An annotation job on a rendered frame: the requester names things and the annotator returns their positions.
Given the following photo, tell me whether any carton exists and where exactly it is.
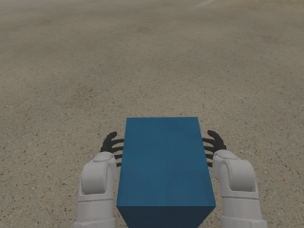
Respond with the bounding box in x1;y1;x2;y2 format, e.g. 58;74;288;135
116;117;217;228

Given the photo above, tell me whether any left robot hand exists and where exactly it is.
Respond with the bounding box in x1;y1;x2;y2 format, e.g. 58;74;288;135
100;131;124;167

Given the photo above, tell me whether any right robot hand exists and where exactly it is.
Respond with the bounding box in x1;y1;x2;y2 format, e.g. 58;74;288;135
202;130;227;167

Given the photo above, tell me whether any robot left forearm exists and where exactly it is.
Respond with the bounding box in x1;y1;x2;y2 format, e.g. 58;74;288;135
72;151;118;228

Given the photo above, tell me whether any robot right forearm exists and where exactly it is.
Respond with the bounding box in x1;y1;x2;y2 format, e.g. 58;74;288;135
212;149;268;228

